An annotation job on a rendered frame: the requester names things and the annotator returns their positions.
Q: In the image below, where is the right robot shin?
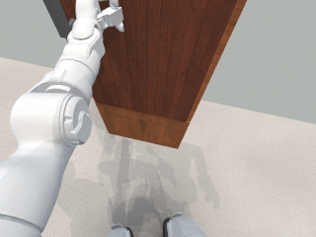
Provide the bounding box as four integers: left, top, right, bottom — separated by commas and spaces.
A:
170, 212, 183, 220

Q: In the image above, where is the robot right thigh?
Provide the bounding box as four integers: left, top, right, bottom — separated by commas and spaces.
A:
167, 216, 207, 237

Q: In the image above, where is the cupboard door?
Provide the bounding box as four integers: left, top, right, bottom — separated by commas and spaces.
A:
59, 0, 238, 122

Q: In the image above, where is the left robot hand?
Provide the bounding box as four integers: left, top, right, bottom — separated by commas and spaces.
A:
75, 0, 124, 33

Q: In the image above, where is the handle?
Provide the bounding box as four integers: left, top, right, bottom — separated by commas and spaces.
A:
42, 0, 76, 39

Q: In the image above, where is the robot left upper arm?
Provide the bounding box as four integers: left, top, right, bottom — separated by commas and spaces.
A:
0, 92, 93, 237

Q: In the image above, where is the left robot forearm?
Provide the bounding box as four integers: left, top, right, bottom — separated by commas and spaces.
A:
10, 17, 106, 134

